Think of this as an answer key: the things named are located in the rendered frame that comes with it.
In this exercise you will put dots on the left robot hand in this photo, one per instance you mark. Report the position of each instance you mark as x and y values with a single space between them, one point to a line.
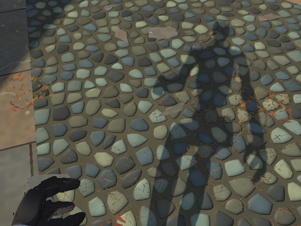
34 210

